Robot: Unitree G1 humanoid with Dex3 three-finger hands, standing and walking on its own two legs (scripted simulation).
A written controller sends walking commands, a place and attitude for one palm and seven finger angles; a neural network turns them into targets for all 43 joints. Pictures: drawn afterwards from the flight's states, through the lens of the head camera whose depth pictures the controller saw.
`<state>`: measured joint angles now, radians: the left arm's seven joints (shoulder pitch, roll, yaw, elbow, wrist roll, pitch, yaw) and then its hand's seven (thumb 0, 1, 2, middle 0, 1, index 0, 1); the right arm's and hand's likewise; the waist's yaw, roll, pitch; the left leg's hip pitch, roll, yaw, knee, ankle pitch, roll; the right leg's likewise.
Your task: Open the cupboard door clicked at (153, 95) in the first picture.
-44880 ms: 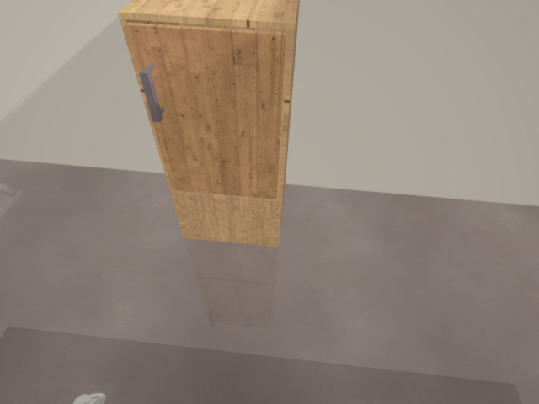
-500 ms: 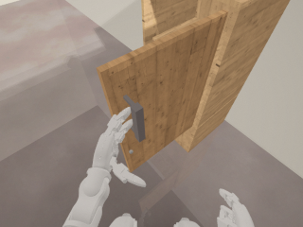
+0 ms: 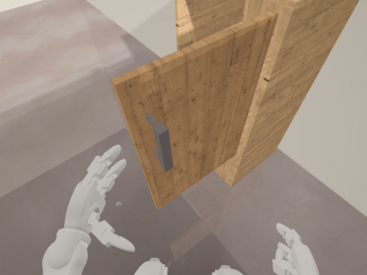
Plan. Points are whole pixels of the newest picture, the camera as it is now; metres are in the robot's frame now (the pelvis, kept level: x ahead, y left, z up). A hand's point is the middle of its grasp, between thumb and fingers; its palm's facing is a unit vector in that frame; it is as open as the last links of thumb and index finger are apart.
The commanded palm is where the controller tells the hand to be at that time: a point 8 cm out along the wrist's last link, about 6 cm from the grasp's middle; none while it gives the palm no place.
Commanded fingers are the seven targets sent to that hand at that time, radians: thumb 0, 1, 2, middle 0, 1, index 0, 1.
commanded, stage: draw the hand back to the body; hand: left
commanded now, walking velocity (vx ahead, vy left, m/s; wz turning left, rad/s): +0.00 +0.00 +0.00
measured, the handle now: (159, 143) +0.38 +0.08 +0.07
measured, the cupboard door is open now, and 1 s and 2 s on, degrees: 88 88 88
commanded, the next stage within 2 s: step back with the hand held close in 1.66 s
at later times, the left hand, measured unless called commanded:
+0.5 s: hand (87, 204) +0.22 +0.18 +0.11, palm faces -0.11 -0.99 -0.06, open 16.3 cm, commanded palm +0.20 +0.24 +0.13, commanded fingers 0.00 -0.43 0.33 -0.15 -0.30 -0.15 -0.30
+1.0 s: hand (19, 180) +0.23 +0.26 +0.18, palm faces +0.31 -0.87 -0.38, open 12.5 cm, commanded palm +0.19 +0.30 +0.20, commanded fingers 0.00 0.44 0.70 -0.18 -0.30 -0.18 -0.30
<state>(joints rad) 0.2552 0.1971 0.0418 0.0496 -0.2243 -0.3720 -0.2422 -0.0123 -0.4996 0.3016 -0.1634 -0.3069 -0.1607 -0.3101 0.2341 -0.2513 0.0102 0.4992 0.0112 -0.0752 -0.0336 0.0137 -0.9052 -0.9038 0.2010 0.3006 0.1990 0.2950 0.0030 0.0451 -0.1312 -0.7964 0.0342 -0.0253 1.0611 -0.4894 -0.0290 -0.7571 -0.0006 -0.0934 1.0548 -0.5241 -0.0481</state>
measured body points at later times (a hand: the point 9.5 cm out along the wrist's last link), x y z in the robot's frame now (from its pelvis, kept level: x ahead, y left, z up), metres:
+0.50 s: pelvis +0.01 +0.02 +0.02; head +0.03 +0.01 +0.47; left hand +0.22 +0.23 +0.12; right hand +0.18 -0.21 -0.05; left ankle +0.02 +0.14 -0.67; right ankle +0.00 -0.09 -0.67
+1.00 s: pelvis +0.03 +0.03 +0.07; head +0.02 +0.01 +0.52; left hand +0.21 +0.30 +0.20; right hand +0.21 -0.19 -0.01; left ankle +0.02 +0.14 -0.67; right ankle +0.00 -0.09 -0.67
